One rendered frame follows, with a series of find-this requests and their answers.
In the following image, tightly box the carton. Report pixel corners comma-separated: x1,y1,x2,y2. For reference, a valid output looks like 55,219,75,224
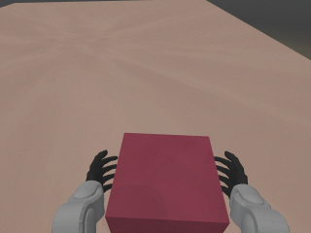
105,132,230,233

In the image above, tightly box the robot left forearm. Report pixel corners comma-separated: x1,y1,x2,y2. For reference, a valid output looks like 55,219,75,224
52,181,105,233

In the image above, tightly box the left robot hand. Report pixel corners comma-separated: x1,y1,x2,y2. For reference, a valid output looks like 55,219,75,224
86,150,118,193

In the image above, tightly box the robot right forearm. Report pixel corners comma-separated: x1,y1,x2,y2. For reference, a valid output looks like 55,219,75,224
229,183,291,233

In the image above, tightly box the right robot hand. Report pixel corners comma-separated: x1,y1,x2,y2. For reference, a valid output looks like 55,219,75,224
214,151,248,200

